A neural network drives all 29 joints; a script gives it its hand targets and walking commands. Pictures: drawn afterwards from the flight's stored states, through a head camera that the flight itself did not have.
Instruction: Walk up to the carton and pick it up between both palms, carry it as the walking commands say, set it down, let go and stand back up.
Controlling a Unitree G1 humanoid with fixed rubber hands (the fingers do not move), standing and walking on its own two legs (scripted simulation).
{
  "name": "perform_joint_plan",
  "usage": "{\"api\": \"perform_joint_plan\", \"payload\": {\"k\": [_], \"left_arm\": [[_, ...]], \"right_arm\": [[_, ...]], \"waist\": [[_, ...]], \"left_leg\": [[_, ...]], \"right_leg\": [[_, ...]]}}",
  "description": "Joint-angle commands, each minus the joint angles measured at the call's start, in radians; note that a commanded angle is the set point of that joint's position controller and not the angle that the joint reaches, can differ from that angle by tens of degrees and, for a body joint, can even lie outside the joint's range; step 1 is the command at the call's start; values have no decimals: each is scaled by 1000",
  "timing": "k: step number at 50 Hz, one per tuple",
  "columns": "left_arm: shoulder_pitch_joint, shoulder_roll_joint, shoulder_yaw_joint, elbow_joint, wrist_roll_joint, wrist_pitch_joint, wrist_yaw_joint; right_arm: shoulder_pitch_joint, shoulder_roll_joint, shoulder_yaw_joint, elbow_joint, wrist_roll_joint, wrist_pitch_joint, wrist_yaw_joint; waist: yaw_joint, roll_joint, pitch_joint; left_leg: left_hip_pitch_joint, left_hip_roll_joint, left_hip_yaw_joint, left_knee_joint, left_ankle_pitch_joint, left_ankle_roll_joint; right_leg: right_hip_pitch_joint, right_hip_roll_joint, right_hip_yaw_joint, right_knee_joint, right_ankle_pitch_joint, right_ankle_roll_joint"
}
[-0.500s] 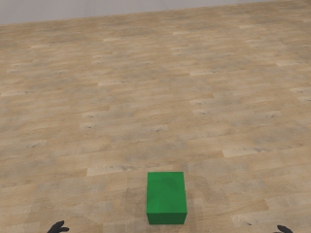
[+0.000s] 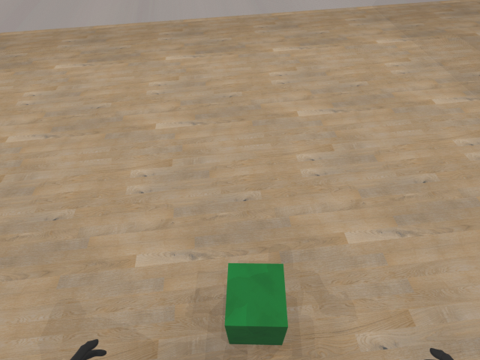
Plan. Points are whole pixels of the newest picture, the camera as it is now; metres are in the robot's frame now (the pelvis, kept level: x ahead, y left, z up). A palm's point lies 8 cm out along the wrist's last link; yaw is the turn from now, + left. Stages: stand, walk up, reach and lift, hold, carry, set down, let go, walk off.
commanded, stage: reach and lift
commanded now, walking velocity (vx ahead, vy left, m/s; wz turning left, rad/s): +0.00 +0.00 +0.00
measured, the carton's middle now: (255, 304) +0.42 +0.00 -0.65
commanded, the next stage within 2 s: none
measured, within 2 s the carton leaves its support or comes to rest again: neither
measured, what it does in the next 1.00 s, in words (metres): lowers itself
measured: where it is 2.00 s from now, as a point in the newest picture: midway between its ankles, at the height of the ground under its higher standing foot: outside the picture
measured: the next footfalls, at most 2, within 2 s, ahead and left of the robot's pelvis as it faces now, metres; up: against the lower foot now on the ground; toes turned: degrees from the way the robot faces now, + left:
none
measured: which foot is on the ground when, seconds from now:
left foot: down 0.00-1.00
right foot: down 0.00-1.00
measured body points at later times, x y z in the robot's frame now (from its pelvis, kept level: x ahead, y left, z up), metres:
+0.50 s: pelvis -0.03 +0.00 -0.05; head +0.10 -0.02 +0.38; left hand +0.25 +0.28 -0.13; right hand +0.25 -0.27 -0.14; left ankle +0.04 +0.12 -0.74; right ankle -0.03 -0.12 -0.74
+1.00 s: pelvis -0.09 +0.01 -0.10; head +0.15 -0.01 +0.28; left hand +0.37 +0.23 -0.18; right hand +0.36 -0.22 -0.18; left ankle +0.04 +0.12 -0.74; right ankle -0.03 -0.12 -0.74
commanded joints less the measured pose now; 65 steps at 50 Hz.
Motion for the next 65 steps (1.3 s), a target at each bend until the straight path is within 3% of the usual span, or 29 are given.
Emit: {"api": "perform_joint_plan", "payload": {"k": [1,3,5,6,9,12,13,15,17,22,24,27,30,36,37,41,48,51,53,62,65], "left_arm": [[-169,109,119,-478,20,111,-33],[-72,130,152,-480,41,167,-46],[-2,131,191,-460,62,214,-40],[19,113,201,-465,79,228,-36],[-10,75,210,-513,68,210,-33],[-116,66,207,-534,29,181,-31],[-151,66,208,-545,18,172,-27],[-199,65,215,-554,6,162,-15],[-228,59,215,-542,-10,160,-3],[-273,74,240,-448,-34,181,-7],[-325,86,245,-436,-36,185,-16],[-455,90,234,-459,-42,181,-27],[-557,100,238,-461,-43,188,-30],[-817,108,220,-442,-52,234,-26],[-852,100,209,-433,-53,243,-21],[-953,81,212,-360,-57,269,-7],[-1143,52,251,-287,-50,216,16],[-1193,55,278,-265,-37,178,22],[-1238,45,284,-266,-36,155,27],[-1387,-52,295,-252,-17,87,35],[-1341,-77,315,-250,9,77,42]], "right_arm": [[-147,-72,-103,-444,-26,82,36],[-72,-116,-140,-493,-45,144,37],[-13,-99,-144,-446,-57,198,39],[5,-93,-151,-432,-66,214,42],[-69,-38,-129,-446,-51,200,57],[-228,-32,-121,-516,-34,167,57],[-284,-50,-130,-548,-35,157,54],[-333,-50,-128,-550,-22,150,47],[-359,-57,-115,-526,-20,156,36],[-425,-32,-97,-500,-19,192,5],[-450,-5,-89,-483,-17,207,-5],[-539,10,-99,-483,-18,217,-19],[-635,18,-99,-499,2,226,-26],[-889,14,-103,-479,28,266,-43],[-926,7,-108,-471,34,272,-43],[-1039,4,-130,-383,22,293,-51],[-1218,24,-168,-329,13,243,-68],[-1262,47,-169,-308,30,211,-75],[-1312,43,-178,-313,29,188,-81],[-1443,64,-224,-267,-7,113,-89],[-1394,80,-249,-258,-24,93,-95]], "waist": [[55,-86,32],[22,-62,34],[5,-14,6],[6,34,-8],[43,75,-92],[53,77,-174],[52,44,-204],[58,52,-282],[64,25,-330],[55,-78,-423],[57,-86,-447],[53,-49,-498],[70,-8,-545],[70,-9,-579],[69,14,-587],[55,-4,-621],[77,-42,-795],[115,-32,-879],[119,-35,-945],[89,-34,-1105],[76,-36,-1181]], "left_leg": [[26,-67,77,51,-76,2],[38,-65,92,56,-68,-6],[72,-69,81,59,-18,-22],[67,-62,68,67,26,-29],[38,-44,46,134,119,-38],[-26,-24,33,226,203,-39],[-31,-19,24,252,235,-37],[-38,-14,20,303,275,-43],[-73,-15,20,343,325,-48],[-235,-26,37,393,282,-30],[-294,-29,39,402,250,-21],[-352,-30,42,422,215,-24],[-383,-31,48,434,133,-20],[-488,-26,62,448,-72,-17],[-491,-24,59,445,-92,-19],[-535,-29,60,466,-131,-19],[-564,-41,59,521,4,-11],[-557,-51,63,545,90,-10],[-549,-54,60,561,132,-12],[-514,-62,24,602,321,-20],[-452,-64,6,612,432,-18]], "right_leg": [[-191,67,92,9,-76,4],[-216,76,89,12,-85,4],[-235,89,87,34,-28,10],[-236,102,88,60,17,8],[-276,104,123,137,63,7],[-363,106,141,227,107,10],[-386,110,143,255,121,17],[-432,104,146,305,134,21],[-461,106,152,348,175,24],[-482,93,177,399,244,26],[-500,91,184,408,234,25],[-569,93,185,419,165,18],[-630,91,179,424,53,13],[-688,88,171,446,-128,14],[-707,89,168,452,-145,10],[-767,100,156,476,-185,5],[-856,120,157,529,-85,13],[-895,127,160,559,-19,19],[-918,134,159,580,17,22],[-1093,160,141,613,139,17],[-1098,172,131,620,228,19]]}}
